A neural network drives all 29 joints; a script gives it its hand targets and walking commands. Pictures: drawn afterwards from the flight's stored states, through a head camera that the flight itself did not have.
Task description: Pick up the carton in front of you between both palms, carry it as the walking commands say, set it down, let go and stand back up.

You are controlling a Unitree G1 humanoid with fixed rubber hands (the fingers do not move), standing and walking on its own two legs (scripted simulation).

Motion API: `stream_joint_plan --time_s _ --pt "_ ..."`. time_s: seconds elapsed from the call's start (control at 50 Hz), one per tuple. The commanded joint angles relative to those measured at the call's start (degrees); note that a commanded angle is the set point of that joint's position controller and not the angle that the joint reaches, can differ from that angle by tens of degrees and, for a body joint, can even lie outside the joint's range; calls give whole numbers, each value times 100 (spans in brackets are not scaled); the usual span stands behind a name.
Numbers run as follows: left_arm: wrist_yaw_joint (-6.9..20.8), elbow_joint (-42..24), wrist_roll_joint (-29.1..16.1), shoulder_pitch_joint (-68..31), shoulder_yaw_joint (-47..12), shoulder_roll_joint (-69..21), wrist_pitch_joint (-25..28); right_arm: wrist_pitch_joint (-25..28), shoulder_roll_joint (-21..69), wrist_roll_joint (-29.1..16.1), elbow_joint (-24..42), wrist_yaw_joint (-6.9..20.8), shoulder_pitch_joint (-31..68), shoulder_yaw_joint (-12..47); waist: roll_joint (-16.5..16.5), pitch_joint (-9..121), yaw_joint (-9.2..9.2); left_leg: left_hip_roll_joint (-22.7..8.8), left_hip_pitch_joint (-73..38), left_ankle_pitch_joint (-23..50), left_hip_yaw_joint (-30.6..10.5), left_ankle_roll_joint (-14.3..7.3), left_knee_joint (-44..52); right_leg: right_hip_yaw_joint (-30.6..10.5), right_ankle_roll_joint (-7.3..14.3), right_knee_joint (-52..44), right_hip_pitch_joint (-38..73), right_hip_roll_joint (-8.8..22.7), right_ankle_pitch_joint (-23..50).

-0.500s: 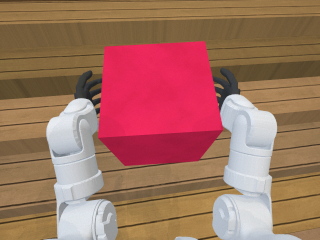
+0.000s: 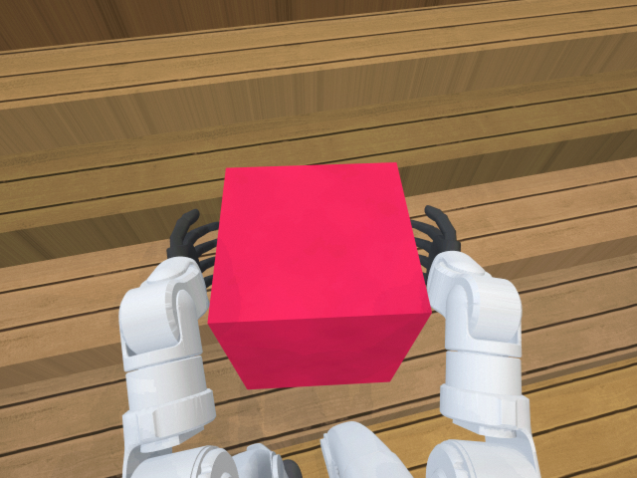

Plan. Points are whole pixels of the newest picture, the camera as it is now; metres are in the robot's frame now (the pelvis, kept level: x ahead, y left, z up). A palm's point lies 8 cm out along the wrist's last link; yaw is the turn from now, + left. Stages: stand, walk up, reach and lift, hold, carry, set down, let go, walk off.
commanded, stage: carry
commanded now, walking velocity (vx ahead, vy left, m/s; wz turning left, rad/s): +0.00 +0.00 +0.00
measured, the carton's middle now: (315, 285) +0.35 -0.04 +0.00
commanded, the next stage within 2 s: none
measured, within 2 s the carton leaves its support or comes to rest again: neither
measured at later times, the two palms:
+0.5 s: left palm (140, 189) +0.40 +0.13 +0.16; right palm (422, 155) +0.40 -0.17 +0.16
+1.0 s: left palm (165, 196) +0.39 +0.11 +0.16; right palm (439, 154) +0.41 -0.19 +0.16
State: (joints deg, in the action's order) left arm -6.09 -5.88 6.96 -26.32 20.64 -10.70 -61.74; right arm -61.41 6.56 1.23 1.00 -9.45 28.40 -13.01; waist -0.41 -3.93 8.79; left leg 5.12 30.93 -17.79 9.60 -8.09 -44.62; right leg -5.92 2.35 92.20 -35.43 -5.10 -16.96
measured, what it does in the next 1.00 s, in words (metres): climbs: right foot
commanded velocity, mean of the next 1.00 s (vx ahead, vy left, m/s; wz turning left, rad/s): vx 0.00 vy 0.00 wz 0.00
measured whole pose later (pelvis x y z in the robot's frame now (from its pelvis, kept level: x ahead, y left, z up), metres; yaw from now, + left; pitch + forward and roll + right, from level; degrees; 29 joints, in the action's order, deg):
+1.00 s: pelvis +0.07 -0.06 +0.04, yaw +2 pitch +2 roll +1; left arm -8.2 0.7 4.0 -27.9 16.6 -6.9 -63.4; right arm -63.9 6.9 4.3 -0.9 -8.2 29.4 -15.4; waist 0.0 4.6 -0.5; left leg 0.4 14.9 -16.2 3.8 -1.6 -29.4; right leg 7.0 4.5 29.3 -18.3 -0.8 -12.9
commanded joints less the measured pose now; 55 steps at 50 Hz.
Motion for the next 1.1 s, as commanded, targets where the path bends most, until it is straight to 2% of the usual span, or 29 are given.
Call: stream_joint_plan --time_s 0.0,0.02,0.04,0.06,0.08,0.1,0.12,0.14,0.16,0.18,0.2,0.22,0.24,0.26,0.3,0.38,0.42,0.44,0.5,0.52,0.64,0.7,0.78,0.8,0.84,0.98,1.0,1.04,1.08 --pt "112 121 -487 -2701 -3620 -4301 268 334 5911 -1899 717 735 4192 4553 -434 3196 -503 -1763 -2951 3535 -2737 -726 1549 27 21 -671 -477 497 -219" --pt "95 187 -452 -2635 -3657 -4243 281 343 5750 -1792 556 733 3931 4515 -263 3137 -496 -1795 -2798 3517 -2543 -755 1584 130 2 -977 -378 579 -237" --pt "73 152 -572 -2455 -3788 -4326 288 336 5581 -1752 466 747 3630 4358 -109 3152 -706 -1647 -2968 4253 -1862 -441 1642 448 -55 -2355 -190 527 -535" --pt "59 319 -561 -2380 -3841 -4325 270 361 5411 -1620 474 736 3511 4278 434 3027 -570 -1585 -2778 4470 -1699 -427 1778 788 -128 -3423 137 369 -906" --pt "41 179 -745 -2483 -4021 -4460 302 345 5253 -1472 398 714 3393 4013 1009 3169 -819 -1479 -2521 5026 -1157 -329 1772 894 -50 -3949 811 352 -589" --pt "35 -26 -864 -2771 -4142 -4408 291 320 5196 -1321 222 691 3022 3829 1244 3191 -729 -1513 -2595 4899 -1146 -285 1835 1200 -102 -4418 975 181 -398" --pt "39 7 -965 -2912 -4274 -4404 263 262 4974 -1147 132 660 2910 3636 1266 3113 -745 -1599 -2717 5310 -1126 -249 1780 1093 -109 -4806 960 264 -18" --pt "53 133 -1072 -2796 -4296 -4290 217 212 4824 -1016 99 607 2744 3524 1004 3269 -752 -1756 -2868 5577 -1133 -252 1640 950 -47 -5103 1200 359 230" --pt "61 102 -1212 -2969 -4334 -4332 180 150 4629 -828 18 529 2605 3365 836 3204 -789 -1687 -2819 5532 -1001 -235 1470 1019 -24 -5823 1445 422 681" --pt "55 187 -1329 -3101 -4336 -4277 142 111 4439 -676 -117 464 2477 3149 833 3109 -812 -1660 -2865 5577 -995 -90 1452 1068 17 -6399 1615 472 1349" --pt "49 252 -1332 -3138 -4256 -4168 94 61 4269 -536 -168 388 2513 3031 847 3039 -861 -1606 -2832 4955 -1010 -25 1440 924 17 -6683 1749 613 1557" --pt "46 225 -1459 -3329 -4307 -4097 33 3 4089 -361 -244 331 2351 2825 736 3079 -889 -1596 -2792 3741 -1069 93 1414 674 101 -6793 1972 868 1542" --pt "38 306 -1543 -3449 -4161 -3995 -1 -46 4116 -350 -182 277 2505 2777 223 3072 -887 -1533 -2408 2312 -1138 185 1474 342 284 -6494 2256 1311 2453" --pt "38 510 -1564 -3569 -4175 -4076 -45 -74 3995 -203 -93 205 2797 2670 28 2871 -853 -1411 -2095 1461 -1268 192 1709 213 428 -6329 2288 1483 2544" --pt "-27 444 -1705 -3744 -4058 -4114 -73 -189 4006 -222 -87 106 3027 2589 80 2541 -899 -1269 -2174 1277 -1177 194 1826 102 363 -6468 1852 1357 1561" --pt "-101 685 -1609 -3947 -3816 -4119 -150 -240 4115 -373 -249 91 3260 2626 31 2482 -893 -1312 -1938 1250 -1290 146 1910 234 325 -6533 1968 1369 1103" --pt "-124 901 -1436 -3810 -3604 -4149 -192 -236 4247 -501 -81 111 3634 2769 -65 2480 -914 -1355 -1836 1680 -1374 101 1936 306 351 -6447 2134 1404 1424" --pt "-130 980 -1348 -3656 -3511 -4132 -209 -248 4371 -578 -125 127 3666 2890 -159 2641 -910 -1349 -1848 1603 -1348 136 1874 335 348 -6459 2283 1400 1436" --pt "-139 699 -1272 -3849 -3534 -4149 -174 -220 4626 -783 -85 169 3913 3073 -109 2809 -925 -1360 -1894 1636 -1360 135 1933 343 438 -6407 2413 1396 1592" --pt "-134 708 -1316 -3705 -3552 -4177 -196 -196 4672 -897 23 190 3883 3076 27 2861 -957 -1263 -1881 1578 -1326 132 1923 352 429 -6418 2494 1385 1589" --pt "-123 454 -1262 -3774 -3675 -4149 -173 -159 4726 -876 46 202 3847 3144 5 3013 -873 -1289 -2109 2030 -1331 131 1800 374 468 -6334 2600 1433 1991" --pt "-94 335 -1388 -3826 -3843 -4162 -160 -155 4708 -901 91 206 3698 3177 -13 3000 -890 -1282 -2154 1962 -1293 126 1708 344 487 -6428 2647 1423 2154" --pt "-69 304 -1357 -3692 -3845 -4147 -146 -161 4660 -813 108 203 3633 3169 -39 2887 -914 -1236 -2015 1410 -1268 176 1802 290 500 -6517 2723 1465 2175" --pt "-61 311 -1423 -3749 -3881 -4169 -134 -158 4607 -804 131 201 3562 3194 76 2879 -895 -1226 -2091 1508 -1235 192 1771 247 500 -6527 2636 1441 2191" --pt "-79 296 -1407 -3751 -3904 -4144 -140 -148 4591 -801 101 212 3506 3144 36 2918 -909 -1218 -2079 1610 -1253 172 1739 318 486 -6542 2703 1416 2170" --pt "-44 349 -1407 -3685 -3880 -4151 -124 -160 4576 -721 83 204 3530 3129 -100 2770 -904 -1213 -2011 1156 -1264 202 1814 285 495 -6629 2732 1436 1995" --pt "-42 274 -1470 -3744 -3949 -4160 -115 -135 4593 -722 121 200 3510 3123 29 2726 -921 -1217 -1978 1183 -1277 204 1777 320 489 -6688 2726 1406 2056" --pt "-78 333 -1373 -3648 -3861 -4077 -108 -151 4628 -775 -4 209 3409 3130 -58 2836 -888 -1260 -2065 1236 -1287 225 1837 320 501 -6654 2744 1422 2095" --pt "-81 289 -1394 -3772 -3867 -4088 -119 -145 4565 -741 -25 196 3454 3104 32 2739 -939 -1247 -1935 1116 -1227 255 1842 335 486 -6676 2773 1394 1961"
